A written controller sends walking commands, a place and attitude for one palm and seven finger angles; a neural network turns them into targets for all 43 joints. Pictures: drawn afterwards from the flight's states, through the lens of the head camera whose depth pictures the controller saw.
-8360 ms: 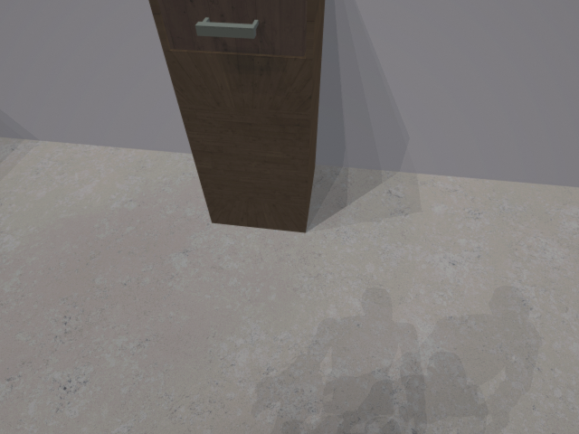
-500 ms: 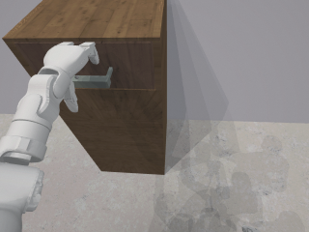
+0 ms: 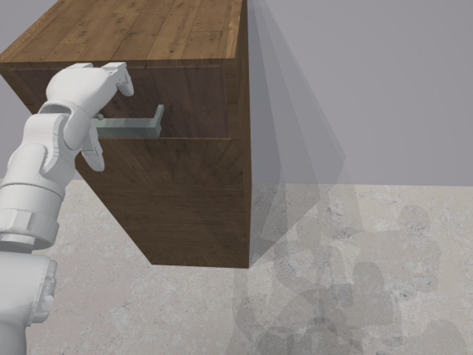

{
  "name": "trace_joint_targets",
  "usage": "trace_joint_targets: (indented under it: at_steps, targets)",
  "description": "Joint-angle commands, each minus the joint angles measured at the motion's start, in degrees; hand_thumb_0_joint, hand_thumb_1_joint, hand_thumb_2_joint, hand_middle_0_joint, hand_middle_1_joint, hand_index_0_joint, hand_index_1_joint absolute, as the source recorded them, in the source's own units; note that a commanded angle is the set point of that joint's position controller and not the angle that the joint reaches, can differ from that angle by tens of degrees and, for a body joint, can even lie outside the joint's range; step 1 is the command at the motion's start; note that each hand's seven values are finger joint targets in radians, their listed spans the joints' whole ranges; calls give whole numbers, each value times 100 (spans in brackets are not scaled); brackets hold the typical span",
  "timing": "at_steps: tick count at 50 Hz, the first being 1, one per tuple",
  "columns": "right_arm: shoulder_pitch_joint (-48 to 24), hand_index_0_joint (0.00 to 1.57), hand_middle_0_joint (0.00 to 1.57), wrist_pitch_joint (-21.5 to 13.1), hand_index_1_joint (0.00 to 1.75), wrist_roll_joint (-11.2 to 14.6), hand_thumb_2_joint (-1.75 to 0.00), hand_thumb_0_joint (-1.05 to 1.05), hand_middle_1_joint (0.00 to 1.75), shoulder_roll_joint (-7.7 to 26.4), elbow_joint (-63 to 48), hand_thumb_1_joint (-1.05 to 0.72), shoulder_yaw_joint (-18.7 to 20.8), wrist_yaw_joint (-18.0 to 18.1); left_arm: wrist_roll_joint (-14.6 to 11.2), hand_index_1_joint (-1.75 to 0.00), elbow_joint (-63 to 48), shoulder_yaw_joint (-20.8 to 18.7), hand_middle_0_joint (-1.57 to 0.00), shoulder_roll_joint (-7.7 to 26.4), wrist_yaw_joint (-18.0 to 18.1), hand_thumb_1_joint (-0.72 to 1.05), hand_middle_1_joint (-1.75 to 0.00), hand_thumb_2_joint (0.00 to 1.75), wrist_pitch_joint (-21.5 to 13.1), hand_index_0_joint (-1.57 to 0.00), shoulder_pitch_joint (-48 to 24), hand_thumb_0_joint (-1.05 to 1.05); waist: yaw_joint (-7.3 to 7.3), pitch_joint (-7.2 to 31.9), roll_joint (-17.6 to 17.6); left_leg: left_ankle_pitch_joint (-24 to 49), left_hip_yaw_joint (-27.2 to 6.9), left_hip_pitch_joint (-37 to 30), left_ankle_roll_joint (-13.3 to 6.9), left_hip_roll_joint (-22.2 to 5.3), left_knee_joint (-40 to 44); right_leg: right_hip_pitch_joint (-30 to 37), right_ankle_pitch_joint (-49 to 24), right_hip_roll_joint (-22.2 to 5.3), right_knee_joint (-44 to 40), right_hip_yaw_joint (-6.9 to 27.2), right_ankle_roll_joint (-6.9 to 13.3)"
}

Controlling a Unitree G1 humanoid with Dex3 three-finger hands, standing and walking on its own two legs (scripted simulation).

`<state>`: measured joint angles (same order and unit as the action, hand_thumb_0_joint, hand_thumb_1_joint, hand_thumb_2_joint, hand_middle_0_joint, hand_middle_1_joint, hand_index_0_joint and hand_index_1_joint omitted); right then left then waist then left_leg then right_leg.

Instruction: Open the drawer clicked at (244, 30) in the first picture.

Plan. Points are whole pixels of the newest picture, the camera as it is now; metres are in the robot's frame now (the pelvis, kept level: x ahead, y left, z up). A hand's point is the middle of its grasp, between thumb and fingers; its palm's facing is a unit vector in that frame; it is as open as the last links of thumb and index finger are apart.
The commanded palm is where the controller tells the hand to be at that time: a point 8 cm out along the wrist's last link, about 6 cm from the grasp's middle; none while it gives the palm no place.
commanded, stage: move the hooked fingers above the handle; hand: left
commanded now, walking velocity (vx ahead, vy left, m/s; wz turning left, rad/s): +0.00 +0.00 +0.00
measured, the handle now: (123, 119) +0.51 +0.24 +0.12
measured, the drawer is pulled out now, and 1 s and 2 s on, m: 0.00 0.00 0.00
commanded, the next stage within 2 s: lower the fingers behind the handle in 0.82 s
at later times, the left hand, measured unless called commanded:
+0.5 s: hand (99, 116) +0.44 +0.24 +0.18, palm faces -0.01 +0.00 -1.00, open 13.9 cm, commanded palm +0.43 +0.25 +0.24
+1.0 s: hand (99, 115) +0.45 +0.25 +0.17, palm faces -0.01 -0.01 -1.00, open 13.8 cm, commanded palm +0.43 +0.26 +0.23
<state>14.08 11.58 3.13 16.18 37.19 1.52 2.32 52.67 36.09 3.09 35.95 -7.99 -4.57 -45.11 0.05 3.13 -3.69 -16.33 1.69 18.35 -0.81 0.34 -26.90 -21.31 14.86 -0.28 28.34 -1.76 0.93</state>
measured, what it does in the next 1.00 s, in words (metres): stands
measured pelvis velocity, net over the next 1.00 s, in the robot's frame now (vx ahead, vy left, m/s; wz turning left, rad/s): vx -0.01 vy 0.01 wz -0.01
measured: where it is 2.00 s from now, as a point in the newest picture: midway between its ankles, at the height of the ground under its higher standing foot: outside the picture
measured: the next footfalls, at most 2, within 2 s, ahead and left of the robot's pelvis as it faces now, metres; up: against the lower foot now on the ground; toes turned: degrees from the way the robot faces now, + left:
none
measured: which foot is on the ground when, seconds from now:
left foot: down 0.00-1.00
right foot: down 0.00-1.00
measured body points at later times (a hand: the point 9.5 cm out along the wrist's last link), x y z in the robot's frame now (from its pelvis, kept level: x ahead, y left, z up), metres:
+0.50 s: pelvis +0.00 +0.01 +0.00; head +0.04 -0.02 +0.45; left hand +0.44 +0.24 +0.23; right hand +0.09 -0.25 -0.14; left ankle -0.04 +0.11 -0.74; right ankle -0.01 -0.11 -0.74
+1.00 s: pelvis -0.01 +0.01 +0.00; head +0.04 -0.01 +0.45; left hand +0.45 +0.25 +0.23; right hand +0.09 -0.25 -0.13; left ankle -0.04 +0.11 -0.74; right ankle -0.01 -0.11 -0.74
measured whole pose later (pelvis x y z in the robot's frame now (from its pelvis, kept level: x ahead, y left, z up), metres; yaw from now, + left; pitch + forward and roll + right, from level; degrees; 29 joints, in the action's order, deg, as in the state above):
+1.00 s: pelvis -0.01 +0.01 +0.00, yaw -1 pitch +8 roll +0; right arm 14.6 10.3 2.7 15.7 37.2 1.1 3.1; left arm 53.6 41.8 2.7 36.2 -7.8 -8.4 -49.1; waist -0.9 3.4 -2.8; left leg -16.2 2.3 19.8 -1.6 0.8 -27.9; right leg -22.5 14.0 -0.7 28.4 -1.1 0.2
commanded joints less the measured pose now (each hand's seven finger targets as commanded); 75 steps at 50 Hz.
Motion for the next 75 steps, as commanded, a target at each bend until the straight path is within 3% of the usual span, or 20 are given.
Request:
trace_joint_targets:
  at_steps: [1, 4, 7, 10, 16, 18, 19, 21, 27, 30, 41, 44, 49, 57, 61, 65, 68, 70, 71, 75]
  targets:
    - [-69, 20, 20, -244, 30, -24, -90, 0, 30, 681, -589, -90, 230, 84, -58, -120, -1041, -264, -30, 1170, 245, -50, -120, 30, -48, -30, -3258, 0, -240, 1970, 204, 2185, -53, -775, -204, 104, -11, 922, -1857, 55, -195, 85, 77]
    - [-36, 20, 20, -289, 30, -41, -90, 0, 30, 707, -527, -90, 213, 133, -17, -120, -863, -613, -30, 1637, 310, -50, -120, 30, -112, -30, -3505, 0, -185, 2166, 96, 2153, -50, -725, -191, 128, -7, 1058, -1855, 33, -166, 112, 97]
    - [-37, 20, 20, -287, 30, -58, -90, 0, 30, 670, -543, -90, 195, 100, -15, -120, -640, -467, -30, 1395, 335, -50, -120, 30, -84, -30, -3420, 0, -147, 2151, 108, 2438, -61, -723, -155, 117, -28, 1069, -1980, 42, -120, 68, 120]
    - [-53, 20, 20, -254, 30, -72, -90, 0, 30, 701, -557, -90, 165, 76, 73, -120, -412, -695, -30, 1670, 337, -50, -120, 30, -18, -30, -3252, 0, -52, 2173, 197, 2511, -58, -571, -143, 89, -3, 1203, -2126, 27, -63, 69, 114]
    - [-129, 20, 20, -169, 30, -72, -90, 0, 30, 697, -746, -90, 191, -10, 74, -120, -727, -573, -30, 1457, 161, -50, -120, 30, 25, -30, -2759, 0, 20, 2233, 302, 2787, -51, -644, -165, 47, -19, 1293, -2259, 31, -53, 93, 105]
    - [-153, 20, 20, -158, 30, -54, -90, 0, 30, 700, -746, -90, 195, -12, -25, -120, -809, -463, -30, 1300, 102, -50, -120, 30, -1, -30, -2703, 0, -14, 2080, 362, 2681, -57, -639, -169, 31, 14, 1205, -2178, 28, -96, 87, 95]
    - [-110, 20, 20, -151, 30, -55, -90, 0, 30, 730, -712, -90, 207, 6, -24, -120, -740, -778, -30, 1622, 115, -50, -120, 30, -8, -30, -2558, 0, 25, 2016, 406, 2634, -50, -594, -170, 20, 32, 1221, -2140, 40, -102, 81, 100]
    - [-148, 20, 20, -162, 30, -48, -90, 0, 30, 713, -744, -90, 195, 20, -50, -120, -907, -679, -30, 1552, 131, -50, -120, 30, -74, -30, -2731, 0, 8, 1990, 369, 2423, -47, -536, -177, 48, 65, 1210, -2001, 32, -132, 87, 100]
    - [7, 20, 20, -285, 30, -83, -90, 0, 30, 710, -594, -90, 261, 56, -59, -120, -1263, -729, -30, 1680, 361, -50, -120, 30, -279, -30, -3411, 0, -88, 2395, 23, 2597, -112, -895, -154, 57, -12, 1104, -1878, 64, -147, 92, 129]
    - [29, 20, 20, -305, 30, -74, -90, 0, 30, 695, -496, -90, 247, 55, -19, -120, -892, -707, -30, 1634, 417, -50, -120, 30, -201, -30, -3337, 0, -78, 2250, -21, 2545, -127, -826, -124, 45, 27, 995, -1818, 71, -140, 54, 131]
    - [-11, 20, 20, -239, 30, -39, -90, 0, 30, 740, -585, -90, 196, 92, 67, -120, -349, -380, -30, 1362, 116, -50, -120, 30, -78, -30, -3168, 0, -137, 1871, 337, 2042, -71, -551, -152, 37, 108, 940, -1613, 38, -216, 74, 107]
    - [41, 20, 20, -262, 30, -62, -90, 0, 30, 750, -583, -90, 214, 135, 54, -120, -384, -822, -30, 1841, 161, -50, -120, 30, -243, -30, -3164, 0, -67, 2046, 299, 2142, -71, -555, -171, 46, 55, 1044, -1706, 49, -172, 112, 115]
    - [107, 20, 20, -289, 30, -88, -90, 0, 30, 732, -553, -90, 235, 103, 49, -120, -402, -914, -30, 1854, 366, -50, -120, 30, -365, -30, -3111, 0, -38, 2107, 164, 2334, -63, -499, -141, 27, -5, 998, -1797, 66, -98, 86, 120]
    - [159, 20, 20, -257, 30, -73, -90, 0, 30, 749, -520, -90, 290, 78, 55, -120, -480, -502, -30, 1351, 387, -50, -120, 30, -304, -30, -2964, 0, -190, 2127, 254, 2448, -49, -613, -159, 23, -131, 800, -1844, 102, -86, 80, 109]
    - [229, 20, 20, -273, 30, -112, -90, 0, 30, 705, -493, -90, 324, 69, 53, -120, -813, -444, -30, 1243, 466, -50, -120, 30, -409, -30, -3149, 0, -163, 2393, -29, 2763, -126, -878, -131, 16, -217, 662, -1881, 113, 4, 68, 125]
    - [240, 20, 20, -263, 30, -115, -90, 0, 30, 705, -444, -90, 303, 61, 69, -120, -455, -676, -30, 1406, 624, -50, -120, 30, -368, -30, -2929, 0, -113, 2165, 150, 2628, -107, -606, -133, 25, -228, 656, -1866, 128, 42, 47, 133]
    - [206, 20, 20, -260, 30, -143, -90, 0, 30, 691, -480, -90, 299, 39, 184, -120, -564, -870, -30, 1637, 782, -50, -120, 30, -350, -30, -2941, 0, -9, 2504, 0, 2825, -70, -551, -120, 34, -264, 894, -2070, 114, 147, 81, 142]
    - [210, 20, 20, -246, 30, -142, -90, 0, 30, 680, -489, -90, 309, 6, 202, -120, -484, -636, -30, 1303, 828, -50, -120, 30, -261, -30, -2826, 0, -59, 2387, 102, 2896, -71, -559, -115, -5, -282, 780, -2075, 121, 152, 53, 130]
    - [201, 20, 20, -236, 30, -140, -90, 0, 30, 705, -496, -90, 319, 7, 223, -120, -433, -874, -30, 1544, 848, -50, -120, 30, -225, -30, -2631, 0, -3, 2398, 133, 2877, -48, -510, -121, -12, -277, 854, -2087, 124, 157, 64, 129]
    - [162, 20, 20, -208, 30, -108, -90, 0, 30, 731, -519, -90, 285, 34, 258, -120, -163, -547, -30, 1259, 799, -50, -120, 30, -126, -30, -2604, 0, -132, 2005, 321, 2346, -13, -254, -149, 11, -222, 707, -1872, 116, 103, 52, 111]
